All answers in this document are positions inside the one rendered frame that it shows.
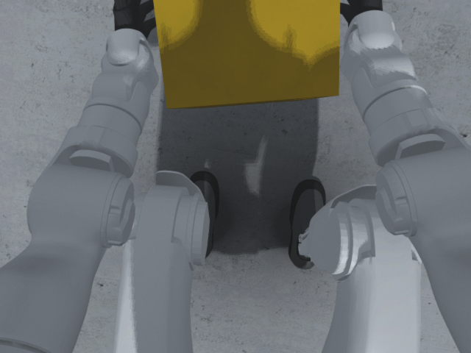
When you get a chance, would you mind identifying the left robot forearm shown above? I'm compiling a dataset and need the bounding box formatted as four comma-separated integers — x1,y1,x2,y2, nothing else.
26,29,159,233

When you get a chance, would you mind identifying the robot left foot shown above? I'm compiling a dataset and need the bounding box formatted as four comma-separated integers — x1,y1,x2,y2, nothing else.
190,171,219,258

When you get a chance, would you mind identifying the right robot hand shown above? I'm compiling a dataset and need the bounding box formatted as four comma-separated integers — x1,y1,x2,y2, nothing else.
340,0,383,27

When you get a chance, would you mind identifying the robot right upper arm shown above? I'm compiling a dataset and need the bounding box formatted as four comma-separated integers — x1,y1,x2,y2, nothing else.
375,146,471,353

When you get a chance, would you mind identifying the carton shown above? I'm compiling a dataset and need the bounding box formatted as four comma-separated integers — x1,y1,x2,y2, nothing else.
153,0,340,109

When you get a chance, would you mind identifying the robot left shin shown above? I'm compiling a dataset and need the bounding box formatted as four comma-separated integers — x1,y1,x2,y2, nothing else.
123,171,205,247

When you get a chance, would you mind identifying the robot left upper arm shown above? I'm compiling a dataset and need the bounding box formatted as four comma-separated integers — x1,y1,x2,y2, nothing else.
0,163,135,353

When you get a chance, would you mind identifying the right robot forearm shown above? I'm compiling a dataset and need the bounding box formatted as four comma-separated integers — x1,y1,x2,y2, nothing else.
340,10,471,167

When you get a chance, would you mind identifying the left robot hand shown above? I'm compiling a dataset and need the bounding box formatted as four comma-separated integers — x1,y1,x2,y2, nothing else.
113,0,156,39

